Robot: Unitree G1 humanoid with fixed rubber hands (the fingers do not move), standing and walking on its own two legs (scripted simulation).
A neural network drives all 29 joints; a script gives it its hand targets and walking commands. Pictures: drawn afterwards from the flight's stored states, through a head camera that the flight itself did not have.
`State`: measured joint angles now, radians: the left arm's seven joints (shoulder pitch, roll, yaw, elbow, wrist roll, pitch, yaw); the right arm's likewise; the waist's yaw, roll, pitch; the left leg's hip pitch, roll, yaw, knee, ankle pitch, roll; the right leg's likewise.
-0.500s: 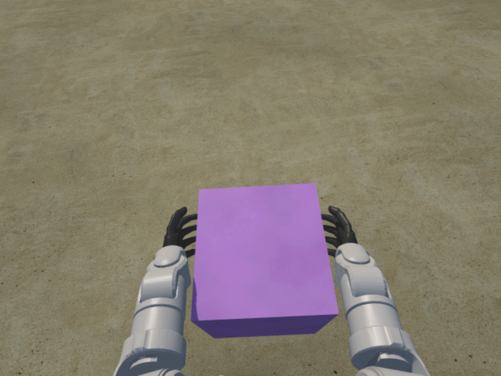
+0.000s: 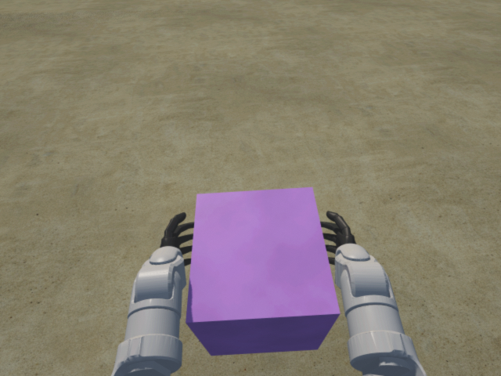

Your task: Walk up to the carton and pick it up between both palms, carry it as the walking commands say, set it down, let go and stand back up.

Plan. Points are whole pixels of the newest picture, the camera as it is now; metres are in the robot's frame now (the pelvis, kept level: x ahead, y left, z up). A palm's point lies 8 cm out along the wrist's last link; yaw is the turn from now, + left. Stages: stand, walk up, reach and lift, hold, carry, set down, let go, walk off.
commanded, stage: reach and lift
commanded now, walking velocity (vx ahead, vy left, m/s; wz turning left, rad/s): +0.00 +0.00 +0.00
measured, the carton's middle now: (259, 275) +0.30 +0.02 -0.03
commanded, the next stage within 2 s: hold in 1.52 s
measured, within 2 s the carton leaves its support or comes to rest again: neither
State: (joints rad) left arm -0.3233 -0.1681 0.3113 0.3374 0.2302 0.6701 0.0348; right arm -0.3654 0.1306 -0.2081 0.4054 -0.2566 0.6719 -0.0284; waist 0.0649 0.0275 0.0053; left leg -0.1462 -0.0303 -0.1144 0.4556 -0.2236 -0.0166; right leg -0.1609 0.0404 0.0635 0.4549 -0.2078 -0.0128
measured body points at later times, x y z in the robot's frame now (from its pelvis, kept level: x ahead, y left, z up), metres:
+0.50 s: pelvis +0.00 +0.01 +0.00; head -0.04 +0.00 +0.45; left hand +0.31 +0.15 +0.04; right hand +0.31 -0.14 +0.04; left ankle +0.02 +0.13 -0.74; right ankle +0.03 -0.11 -0.74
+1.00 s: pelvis +0.01 +0.01 +0.00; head -0.03 +0.00 +0.45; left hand +0.31 +0.16 +0.04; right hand +0.31 -0.14 +0.04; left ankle +0.02 +0.13 -0.74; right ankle +0.03 -0.11 -0.74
